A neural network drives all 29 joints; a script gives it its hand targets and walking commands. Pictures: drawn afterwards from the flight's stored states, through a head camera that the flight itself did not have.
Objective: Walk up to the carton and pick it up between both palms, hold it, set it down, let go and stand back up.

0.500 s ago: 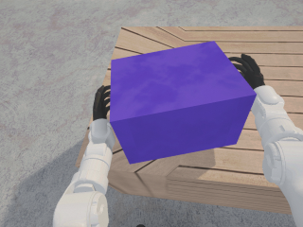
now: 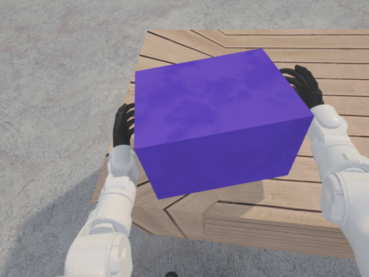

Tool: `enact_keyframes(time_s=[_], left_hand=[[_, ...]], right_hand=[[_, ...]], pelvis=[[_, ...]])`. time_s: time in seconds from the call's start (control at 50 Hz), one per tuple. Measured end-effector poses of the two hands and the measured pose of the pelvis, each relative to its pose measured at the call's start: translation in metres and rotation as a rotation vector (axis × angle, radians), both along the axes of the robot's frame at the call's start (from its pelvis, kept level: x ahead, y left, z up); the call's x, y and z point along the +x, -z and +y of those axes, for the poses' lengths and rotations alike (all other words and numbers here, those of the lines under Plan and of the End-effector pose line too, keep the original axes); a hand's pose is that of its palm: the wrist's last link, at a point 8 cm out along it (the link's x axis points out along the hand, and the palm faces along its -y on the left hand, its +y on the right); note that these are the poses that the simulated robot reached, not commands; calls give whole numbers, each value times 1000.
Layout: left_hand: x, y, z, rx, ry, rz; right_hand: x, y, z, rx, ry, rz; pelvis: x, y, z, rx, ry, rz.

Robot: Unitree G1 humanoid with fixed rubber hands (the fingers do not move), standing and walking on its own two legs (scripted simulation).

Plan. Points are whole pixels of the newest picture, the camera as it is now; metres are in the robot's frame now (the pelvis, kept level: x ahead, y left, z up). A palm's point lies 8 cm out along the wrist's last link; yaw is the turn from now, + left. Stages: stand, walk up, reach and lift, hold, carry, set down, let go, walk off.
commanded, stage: set down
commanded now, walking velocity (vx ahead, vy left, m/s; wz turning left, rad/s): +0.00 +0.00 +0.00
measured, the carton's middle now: (210, 122) +0.45 +0.00 +0.01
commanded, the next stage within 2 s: none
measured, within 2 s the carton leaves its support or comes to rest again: rests again in 0.58 s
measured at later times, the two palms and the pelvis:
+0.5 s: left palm (126, 147) +0.37 +0.19 +0.01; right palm (306, 107) +0.47 -0.21 +0.05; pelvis +0.00 +0.00 +0.00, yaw +0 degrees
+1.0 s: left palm (125, 153) +0.37 +0.20 -0.02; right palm (320, 110) +0.48 -0.26 +0.02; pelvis +0.00 +0.00 -0.01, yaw -1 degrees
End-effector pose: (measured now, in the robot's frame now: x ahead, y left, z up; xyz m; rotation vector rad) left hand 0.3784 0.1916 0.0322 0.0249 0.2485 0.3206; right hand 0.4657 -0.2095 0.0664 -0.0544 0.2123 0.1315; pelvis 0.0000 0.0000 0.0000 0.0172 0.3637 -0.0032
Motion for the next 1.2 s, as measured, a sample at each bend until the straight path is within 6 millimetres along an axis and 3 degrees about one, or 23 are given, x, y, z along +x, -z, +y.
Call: enact_keyframes(time_s=[0.4,0.52,0.68,0.82,1.02,1.2], left_hand=[[0,6,1,-5,-1,11],[-5,31,1,-52,-30,100],[-16,58,14,-115,-157,164],[-15,56,15,-97,-159,167],[-7,50,9,-100,-134,146],[-6,44,8,-94,-99,107]], right_hand=[[1,5,-1,8,-3,4],[1,20,-2,-91,-41,62],[9,48,-6,-74,-9,100],[14,55,-19,-39,20,96],[17,48,-49,-67,52,69],[5,57,-61,-114,48,62]], pelvis=[[0,0,0,0,0,2],[-1,2,1,-3,1,38],[-3,8,2,-11,6,149],[-2,10,4,-13,6,171],[1,10,0,-11,8,177],[-5,10,0,-10,9,168]])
